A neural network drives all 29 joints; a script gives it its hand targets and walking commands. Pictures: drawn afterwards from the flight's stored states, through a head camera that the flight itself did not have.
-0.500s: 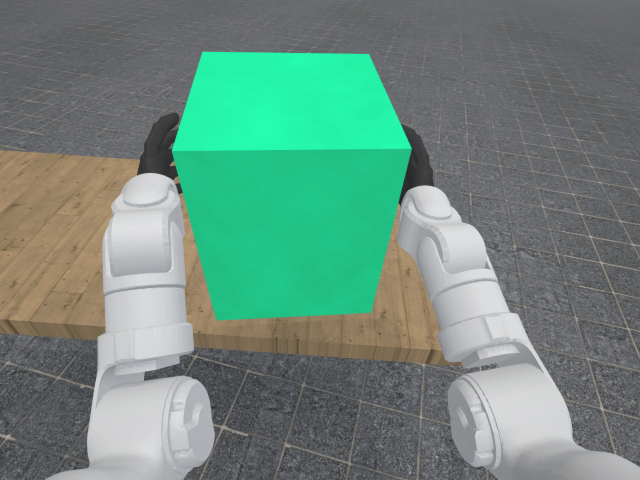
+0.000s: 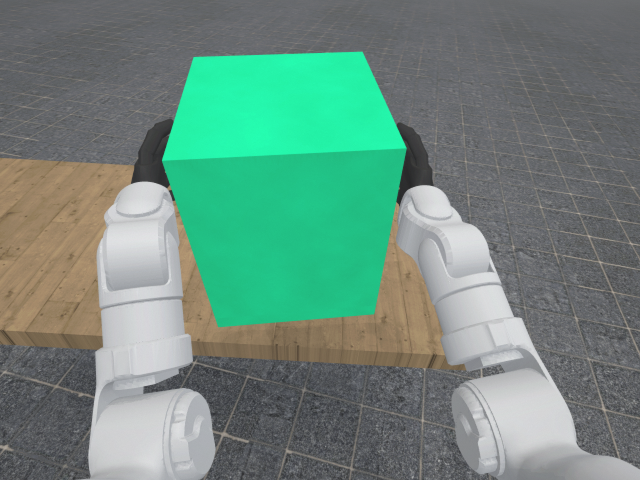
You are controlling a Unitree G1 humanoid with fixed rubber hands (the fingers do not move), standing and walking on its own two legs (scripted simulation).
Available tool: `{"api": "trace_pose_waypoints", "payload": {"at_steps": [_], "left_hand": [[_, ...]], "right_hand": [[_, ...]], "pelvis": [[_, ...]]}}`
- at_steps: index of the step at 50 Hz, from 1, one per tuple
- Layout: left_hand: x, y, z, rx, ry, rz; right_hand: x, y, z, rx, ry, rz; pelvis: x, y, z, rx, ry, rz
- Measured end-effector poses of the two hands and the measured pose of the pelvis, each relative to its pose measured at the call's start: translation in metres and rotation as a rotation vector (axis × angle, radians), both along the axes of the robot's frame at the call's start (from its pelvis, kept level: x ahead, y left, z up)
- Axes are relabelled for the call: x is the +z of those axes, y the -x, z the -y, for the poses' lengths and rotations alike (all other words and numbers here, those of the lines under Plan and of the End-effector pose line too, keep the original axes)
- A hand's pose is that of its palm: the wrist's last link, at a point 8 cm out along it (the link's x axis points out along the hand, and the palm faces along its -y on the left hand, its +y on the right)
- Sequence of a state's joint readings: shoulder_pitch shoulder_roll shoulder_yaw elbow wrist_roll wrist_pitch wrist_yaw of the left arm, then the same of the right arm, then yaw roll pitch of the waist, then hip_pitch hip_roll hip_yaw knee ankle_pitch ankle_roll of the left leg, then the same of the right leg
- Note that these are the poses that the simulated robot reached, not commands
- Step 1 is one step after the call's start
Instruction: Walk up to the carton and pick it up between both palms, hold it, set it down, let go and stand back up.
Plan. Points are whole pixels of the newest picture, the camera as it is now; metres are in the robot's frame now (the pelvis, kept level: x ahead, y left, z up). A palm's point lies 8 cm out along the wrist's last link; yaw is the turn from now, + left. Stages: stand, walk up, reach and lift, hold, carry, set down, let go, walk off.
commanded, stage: hold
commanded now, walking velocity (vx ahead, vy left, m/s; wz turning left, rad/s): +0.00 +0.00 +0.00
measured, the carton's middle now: (288, 192) +0.40 +0.00 +0.20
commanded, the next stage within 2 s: set down in 1.66 s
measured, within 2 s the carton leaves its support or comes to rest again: neither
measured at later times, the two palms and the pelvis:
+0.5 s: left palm (152, 190) +0.37 +0.15 +0.23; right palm (411, 193) +0.37 -0.14 +0.22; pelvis +0.00 +0.00 +0.00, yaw +0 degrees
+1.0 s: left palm (148, 189) +0.37 +0.16 +0.23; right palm (408, 192) +0.37 -0.13 +0.22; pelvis -0.01 +0.00 +0.00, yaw +1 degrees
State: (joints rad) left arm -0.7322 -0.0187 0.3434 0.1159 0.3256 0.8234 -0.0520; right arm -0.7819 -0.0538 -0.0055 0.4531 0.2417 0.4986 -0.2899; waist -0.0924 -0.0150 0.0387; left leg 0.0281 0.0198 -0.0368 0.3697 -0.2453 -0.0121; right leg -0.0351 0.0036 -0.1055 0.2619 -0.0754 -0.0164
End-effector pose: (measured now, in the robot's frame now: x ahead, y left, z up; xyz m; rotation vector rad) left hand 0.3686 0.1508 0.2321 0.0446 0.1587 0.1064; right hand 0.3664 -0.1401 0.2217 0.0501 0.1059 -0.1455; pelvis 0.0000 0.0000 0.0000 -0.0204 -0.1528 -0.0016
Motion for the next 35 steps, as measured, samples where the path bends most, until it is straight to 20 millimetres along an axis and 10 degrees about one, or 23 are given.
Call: {"api": "trace_pose_waypoints", "payload": {"at_steps": [35], "left_hand": [[-0.0011,0.0028,-0.0035,0.003,-0.001,-0.004]], "right_hand": [[-0.0012,0.0015,-0.0036,0.005,0.007,-0.001]], "pelvis": [[0.0,0.0021,0.0019,0.006,-0.001,0.006]]}}
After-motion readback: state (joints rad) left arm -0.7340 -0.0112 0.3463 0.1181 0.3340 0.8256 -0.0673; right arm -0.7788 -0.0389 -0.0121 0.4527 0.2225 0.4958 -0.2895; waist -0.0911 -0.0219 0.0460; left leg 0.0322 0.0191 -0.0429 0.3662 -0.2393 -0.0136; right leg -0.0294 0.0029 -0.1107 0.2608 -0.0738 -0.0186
